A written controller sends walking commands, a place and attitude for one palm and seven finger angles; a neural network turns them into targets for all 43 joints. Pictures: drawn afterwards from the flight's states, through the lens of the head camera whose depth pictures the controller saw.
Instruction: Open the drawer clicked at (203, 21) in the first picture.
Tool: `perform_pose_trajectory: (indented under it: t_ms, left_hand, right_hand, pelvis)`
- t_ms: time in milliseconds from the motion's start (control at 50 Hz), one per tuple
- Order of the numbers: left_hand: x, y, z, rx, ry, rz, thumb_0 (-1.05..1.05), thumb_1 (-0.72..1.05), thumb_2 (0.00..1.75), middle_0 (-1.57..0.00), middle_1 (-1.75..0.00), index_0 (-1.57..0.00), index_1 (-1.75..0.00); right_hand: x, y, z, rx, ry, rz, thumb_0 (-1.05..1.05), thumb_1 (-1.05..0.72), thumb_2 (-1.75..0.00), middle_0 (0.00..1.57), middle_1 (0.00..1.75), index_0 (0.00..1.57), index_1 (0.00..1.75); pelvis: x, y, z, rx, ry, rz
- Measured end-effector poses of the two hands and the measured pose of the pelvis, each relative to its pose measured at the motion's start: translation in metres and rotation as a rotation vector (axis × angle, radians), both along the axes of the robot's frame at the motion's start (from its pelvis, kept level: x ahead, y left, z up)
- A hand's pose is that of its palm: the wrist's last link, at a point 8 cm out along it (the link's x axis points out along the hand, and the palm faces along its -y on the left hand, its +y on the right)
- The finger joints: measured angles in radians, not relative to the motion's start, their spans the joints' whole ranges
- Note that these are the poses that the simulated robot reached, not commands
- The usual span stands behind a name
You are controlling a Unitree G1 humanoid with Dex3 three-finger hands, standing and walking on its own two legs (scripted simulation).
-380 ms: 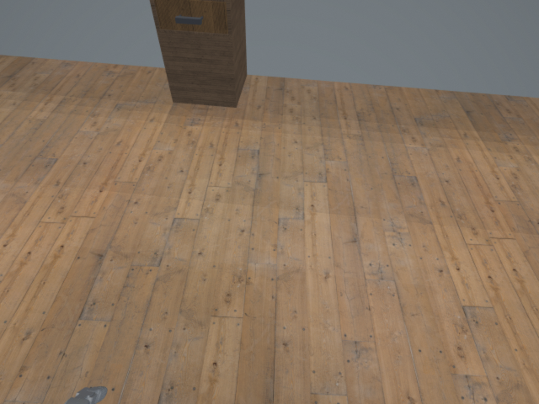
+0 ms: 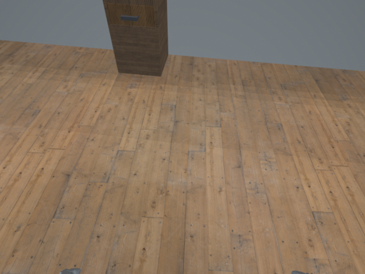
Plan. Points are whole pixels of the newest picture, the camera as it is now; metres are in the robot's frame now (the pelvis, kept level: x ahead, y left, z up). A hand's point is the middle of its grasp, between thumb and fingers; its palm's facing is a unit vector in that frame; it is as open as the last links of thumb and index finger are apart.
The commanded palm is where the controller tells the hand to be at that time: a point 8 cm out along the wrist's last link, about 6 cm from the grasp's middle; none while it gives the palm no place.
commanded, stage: stand and wait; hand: left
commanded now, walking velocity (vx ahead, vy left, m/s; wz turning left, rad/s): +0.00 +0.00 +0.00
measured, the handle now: (130, 17) +1.95 +0.54 -0.22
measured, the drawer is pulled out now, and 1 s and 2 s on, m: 0.00 0.00 0.00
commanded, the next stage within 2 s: look at it before walking up in 0.58 s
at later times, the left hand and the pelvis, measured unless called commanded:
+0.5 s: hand out of the picture +0.06 +0.24 -0.15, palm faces -0.04 -0.94 -0.34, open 7.4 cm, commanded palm none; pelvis -0.02 -0.01 +0.00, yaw +0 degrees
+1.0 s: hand out of the picture +0.05 +0.24 -0.15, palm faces -0.04 -0.94 -0.33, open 7.4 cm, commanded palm none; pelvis -0.03 -0.01 +0.01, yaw +0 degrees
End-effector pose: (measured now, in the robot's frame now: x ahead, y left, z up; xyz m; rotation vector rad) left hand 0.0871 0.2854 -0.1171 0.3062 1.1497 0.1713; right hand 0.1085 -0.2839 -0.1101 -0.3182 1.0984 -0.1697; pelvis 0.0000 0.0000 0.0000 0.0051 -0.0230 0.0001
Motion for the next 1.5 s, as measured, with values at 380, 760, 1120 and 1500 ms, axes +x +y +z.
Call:
perform_pose_trajectory:
  t_ms: [380,760,1120,1500]
  left_hand:
    - [-0.029,0.001,0.003,0.023,0.052,0.01,0.0,0.9,0.89,-0.2,-0.3,-0.2,-0.3]
    - [-0.038,-0.006,0.002,0.006,0.051,-0.002,0.0,0.9,0.89,-0.2,-0.3,-0.2,-0.3]
    - [-0.047,-0.001,0.0,0.009,0.085,0.005,0.0,0.9,0.89,-0.2,-0.3,-0.2,-0.3]
    - [-0.067,-0.017,-0.024,-0.091,0.109,0.111,0.0,0.9,0.89,-0.2,-0.3,-0.2,-0.3]
  right_hand:
    - [-0.054,-0.019,-0.005,-0.009,0.106,-0.048,0.01,-0.9,-0.9,0.21,0.3,0.2,0.3]
    - [-0.069,-0.017,-0.006,0.003,0.11,-0.055,0.01,-0.9,-0.9,0.21,0.3,0.2,0.3]
    - [-0.07,-0.015,-0.005,-0.001,0.128,-0.056,0.01,-0.9,-0.9,0.21,0.3,0.2,0.3]
    - [-0.067,0.028,-0.02,0.049,0.233,-0.017,0.01,-0.91,-0.9,0.2,0.29,0.2,0.3]
  pelvis:
    - [-0.015,-0.008,0.004,-0.001,-0.016,-0.004]
    - [-0.026,-0.009,0.005,-0.001,-0.016,-0.009]
    - [-0.025,-0.007,0.005,-0.003,-0.009,-0.009]
    - [0.006,0.008,-0.003,-0.027,0.015,0.07]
